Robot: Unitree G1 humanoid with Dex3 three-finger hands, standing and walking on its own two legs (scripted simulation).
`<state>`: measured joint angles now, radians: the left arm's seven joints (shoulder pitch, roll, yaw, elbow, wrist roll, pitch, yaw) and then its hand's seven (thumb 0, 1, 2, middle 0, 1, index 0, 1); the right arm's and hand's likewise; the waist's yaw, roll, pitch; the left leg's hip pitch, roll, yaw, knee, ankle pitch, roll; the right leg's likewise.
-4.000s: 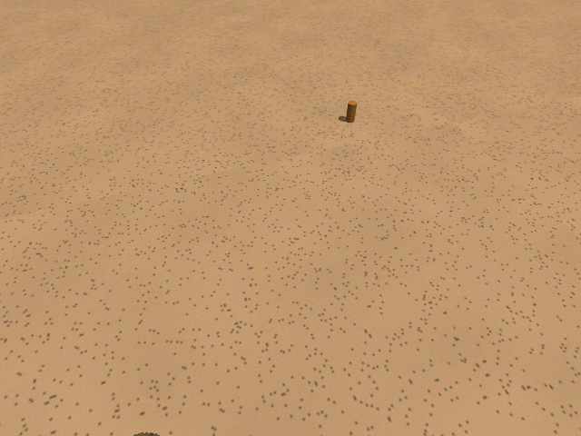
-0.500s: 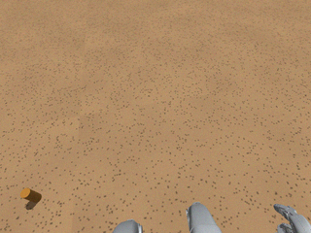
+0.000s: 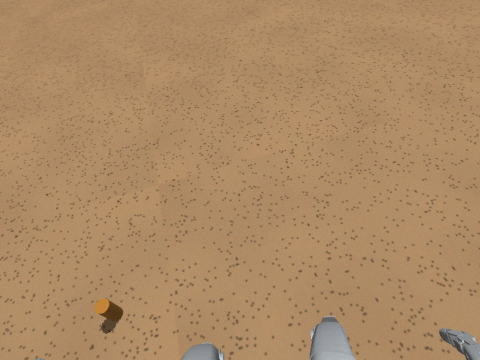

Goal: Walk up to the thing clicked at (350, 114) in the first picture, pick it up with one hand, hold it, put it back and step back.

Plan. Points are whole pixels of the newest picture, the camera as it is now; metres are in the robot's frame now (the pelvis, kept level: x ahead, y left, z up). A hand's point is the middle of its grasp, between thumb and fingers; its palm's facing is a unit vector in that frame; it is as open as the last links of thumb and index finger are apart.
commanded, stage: walk up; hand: left
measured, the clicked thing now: (109, 310) +0.37 +0.57 -0.65
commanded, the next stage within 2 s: none
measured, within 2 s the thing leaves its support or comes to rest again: neither
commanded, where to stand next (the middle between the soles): -0.07 +0.43 m, yaw -16 degrees
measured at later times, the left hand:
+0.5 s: hand out of the picture +0.03 +0.48 -0.08, palm faces -0.12 -0.81 -0.58, open 7.3 cm
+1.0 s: hand out of the picture -0.06 +0.70 -0.10, palm faces -0.21 -0.81 -0.55, open 7.3 cm
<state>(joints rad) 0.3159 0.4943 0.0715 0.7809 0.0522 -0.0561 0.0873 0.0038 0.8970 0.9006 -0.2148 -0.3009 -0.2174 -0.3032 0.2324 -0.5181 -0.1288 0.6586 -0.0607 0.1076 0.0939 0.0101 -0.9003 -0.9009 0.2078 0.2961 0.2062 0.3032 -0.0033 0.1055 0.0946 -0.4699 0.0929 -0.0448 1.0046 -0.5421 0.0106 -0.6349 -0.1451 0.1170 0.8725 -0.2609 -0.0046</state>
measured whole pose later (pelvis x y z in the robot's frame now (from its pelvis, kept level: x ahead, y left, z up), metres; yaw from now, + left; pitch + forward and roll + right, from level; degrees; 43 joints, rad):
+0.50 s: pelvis -0.08 +0.19 +0.02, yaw -6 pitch -3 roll +0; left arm 0.28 0.40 0.03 0.79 0.02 -0.05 0.11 0.00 0.90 0.90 -0.21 -0.30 -0.22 -0.30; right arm 0.25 -0.45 -0.10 0.66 -0.06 0.13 0.06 0.01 -0.90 -0.90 0.21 0.30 0.21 0.30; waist -0.02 0.12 0.17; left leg -0.63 0.02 -0.11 1.40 -0.44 -0.01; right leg -0.48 -0.05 -0.03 0.82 -0.30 -0.03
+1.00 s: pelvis -0.17 +0.42 +0.02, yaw -12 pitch -2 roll -2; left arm 0.30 0.40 0.06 0.88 0.02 -0.07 0.10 0.00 0.90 0.90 -0.21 -0.30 -0.21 -0.30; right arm 0.26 -0.41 -0.08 0.72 -0.04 0.11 0.04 0.01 -0.90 -0.90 0.21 0.30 0.21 0.30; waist -0.02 0.11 0.19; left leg -0.47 0.00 0.03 0.97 -0.52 0.05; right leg -0.42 0.05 -0.09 0.82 -0.37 -0.06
